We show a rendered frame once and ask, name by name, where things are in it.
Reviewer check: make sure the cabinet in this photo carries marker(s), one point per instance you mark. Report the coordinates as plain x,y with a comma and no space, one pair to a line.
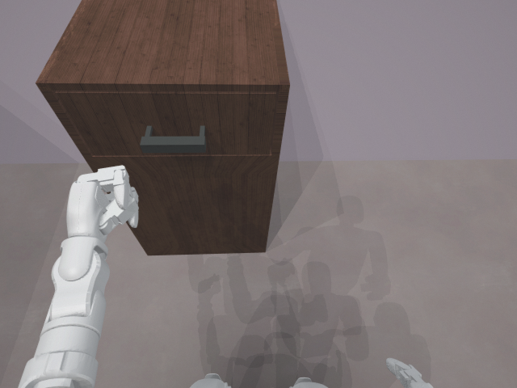
189,204

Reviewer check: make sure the robot shin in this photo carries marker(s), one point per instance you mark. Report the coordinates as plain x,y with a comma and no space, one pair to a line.
212,375
303,379

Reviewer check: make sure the left robot forearm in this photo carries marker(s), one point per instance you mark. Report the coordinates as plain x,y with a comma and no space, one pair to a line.
65,355

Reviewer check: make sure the robot right hand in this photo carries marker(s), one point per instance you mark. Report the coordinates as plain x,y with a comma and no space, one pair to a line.
409,376

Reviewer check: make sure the robot left hand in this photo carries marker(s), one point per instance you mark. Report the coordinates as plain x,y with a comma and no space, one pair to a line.
87,203

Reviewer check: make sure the robot left shin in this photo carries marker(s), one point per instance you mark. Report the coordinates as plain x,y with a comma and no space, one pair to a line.
212,375

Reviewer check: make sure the robot right shin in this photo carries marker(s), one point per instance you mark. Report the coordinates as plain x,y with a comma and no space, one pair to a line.
303,379

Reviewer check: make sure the handle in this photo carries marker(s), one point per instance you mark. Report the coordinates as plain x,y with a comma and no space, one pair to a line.
196,144

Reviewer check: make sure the drawer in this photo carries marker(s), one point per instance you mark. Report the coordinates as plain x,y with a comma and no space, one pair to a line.
113,122

